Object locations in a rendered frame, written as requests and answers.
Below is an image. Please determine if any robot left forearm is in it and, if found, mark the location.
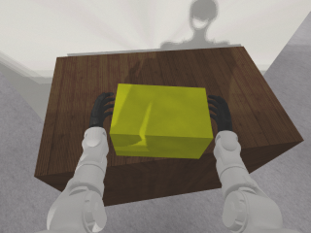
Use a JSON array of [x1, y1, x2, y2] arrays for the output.
[[47, 126, 109, 229]]

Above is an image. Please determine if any robot left upper arm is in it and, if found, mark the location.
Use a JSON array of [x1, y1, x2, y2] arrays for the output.
[[35, 190, 107, 233]]

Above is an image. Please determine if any robot right forearm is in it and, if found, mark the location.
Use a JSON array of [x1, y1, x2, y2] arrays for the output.
[[213, 130, 283, 228]]

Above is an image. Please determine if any carton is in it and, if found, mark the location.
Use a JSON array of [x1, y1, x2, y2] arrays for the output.
[[109, 83, 214, 159]]

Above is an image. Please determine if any right robot hand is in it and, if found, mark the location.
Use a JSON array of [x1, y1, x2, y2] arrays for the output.
[[207, 95, 233, 132]]

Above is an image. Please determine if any left robot hand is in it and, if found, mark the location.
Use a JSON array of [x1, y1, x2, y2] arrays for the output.
[[88, 92, 115, 128]]

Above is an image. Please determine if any pedestal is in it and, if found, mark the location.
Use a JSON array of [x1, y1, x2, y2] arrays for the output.
[[34, 46, 304, 207]]

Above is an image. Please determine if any robot right upper arm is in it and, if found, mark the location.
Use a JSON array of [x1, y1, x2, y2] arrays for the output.
[[222, 190, 300, 233]]

